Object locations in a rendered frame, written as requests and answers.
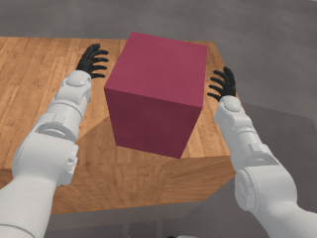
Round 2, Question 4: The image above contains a right robot forearm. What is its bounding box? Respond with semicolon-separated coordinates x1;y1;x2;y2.
214;95;297;201

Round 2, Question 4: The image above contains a right robot hand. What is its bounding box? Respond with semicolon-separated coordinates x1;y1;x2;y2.
207;66;237;102

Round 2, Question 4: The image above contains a right robot upper arm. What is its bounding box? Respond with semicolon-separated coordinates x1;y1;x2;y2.
235;165;317;238

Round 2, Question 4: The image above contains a carton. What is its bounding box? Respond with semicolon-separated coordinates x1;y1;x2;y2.
103;32;207;159

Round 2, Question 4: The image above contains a left robot forearm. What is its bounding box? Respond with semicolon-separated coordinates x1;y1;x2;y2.
12;70;92;177

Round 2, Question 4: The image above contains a pedestal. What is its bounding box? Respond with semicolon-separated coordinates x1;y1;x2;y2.
0;37;247;215

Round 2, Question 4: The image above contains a left robot hand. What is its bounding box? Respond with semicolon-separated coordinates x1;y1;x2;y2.
75;44;109;79

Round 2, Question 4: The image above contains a left robot upper arm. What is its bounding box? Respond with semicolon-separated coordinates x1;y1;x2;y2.
0;132;79;238

